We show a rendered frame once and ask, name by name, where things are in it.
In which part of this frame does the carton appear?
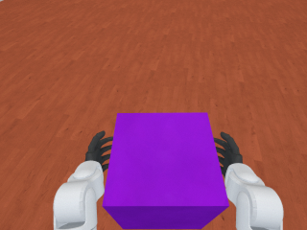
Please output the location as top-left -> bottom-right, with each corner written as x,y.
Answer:
102,112 -> 229,229

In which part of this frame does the left robot forearm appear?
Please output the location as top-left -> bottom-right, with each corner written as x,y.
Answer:
53,160 -> 105,230

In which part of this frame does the right robot forearm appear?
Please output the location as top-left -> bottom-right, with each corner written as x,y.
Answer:
224,163 -> 284,230

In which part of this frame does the right robot hand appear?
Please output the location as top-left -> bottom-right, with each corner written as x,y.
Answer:
213,132 -> 243,178

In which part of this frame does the left robot hand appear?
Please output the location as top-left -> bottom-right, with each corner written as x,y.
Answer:
84,130 -> 113,172

